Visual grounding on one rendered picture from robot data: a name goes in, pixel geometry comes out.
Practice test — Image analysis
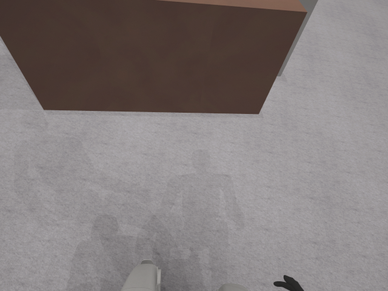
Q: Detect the robot left thigh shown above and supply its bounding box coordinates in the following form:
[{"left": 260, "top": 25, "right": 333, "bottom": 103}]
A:
[{"left": 121, "top": 264, "right": 161, "bottom": 291}]

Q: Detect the robot right hand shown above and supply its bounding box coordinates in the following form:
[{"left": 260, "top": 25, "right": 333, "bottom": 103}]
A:
[{"left": 273, "top": 275, "right": 304, "bottom": 291}]

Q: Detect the pedestal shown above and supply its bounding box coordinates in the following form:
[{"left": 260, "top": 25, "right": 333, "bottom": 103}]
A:
[{"left": 0, "top": 0, "right": 307, "bottom": 114}]

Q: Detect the robot left shin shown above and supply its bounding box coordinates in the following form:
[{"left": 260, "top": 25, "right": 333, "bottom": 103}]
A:
[{"left": 141, "top": 259, "right": 154, "bottom": 265}]

